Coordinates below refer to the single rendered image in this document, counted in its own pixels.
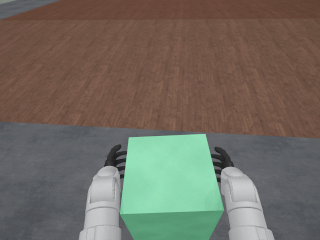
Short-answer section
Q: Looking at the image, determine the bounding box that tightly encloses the robot left forearm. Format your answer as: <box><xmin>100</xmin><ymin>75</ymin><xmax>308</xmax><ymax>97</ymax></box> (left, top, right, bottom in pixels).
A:
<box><xmin>79</xmin><ymin>166</ymin><xmax>122</xmax><ymax>240</ymax></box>

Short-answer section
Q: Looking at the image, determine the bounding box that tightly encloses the right robot hand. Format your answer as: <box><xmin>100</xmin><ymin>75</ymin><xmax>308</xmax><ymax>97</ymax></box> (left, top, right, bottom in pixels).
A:
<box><xmin>210</xmin><ymin>147</ymin><xmax>234</xmax><ymax>183</ymax></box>

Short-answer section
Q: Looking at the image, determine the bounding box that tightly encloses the robot right forearm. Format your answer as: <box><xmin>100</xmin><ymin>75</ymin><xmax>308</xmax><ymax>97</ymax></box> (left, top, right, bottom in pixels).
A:
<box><xmin>220</xmin><ymin>166</ymin><xmax>275</xmax><ymax>240</ymax></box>

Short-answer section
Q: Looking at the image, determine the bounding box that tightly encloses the carton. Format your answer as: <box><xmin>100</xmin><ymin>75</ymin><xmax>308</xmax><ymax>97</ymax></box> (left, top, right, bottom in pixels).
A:
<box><xmin>120</xmin><ymin>134</ymin><xmax>224</xmax><ymax>240</ymax></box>

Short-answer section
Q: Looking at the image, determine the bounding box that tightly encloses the left robot hand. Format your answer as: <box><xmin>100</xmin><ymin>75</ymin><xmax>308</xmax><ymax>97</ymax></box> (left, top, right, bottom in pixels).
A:
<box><xmin>104</xmin><ymin>144</ymin><xmax>127</xmax><ymax>179</ymax></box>

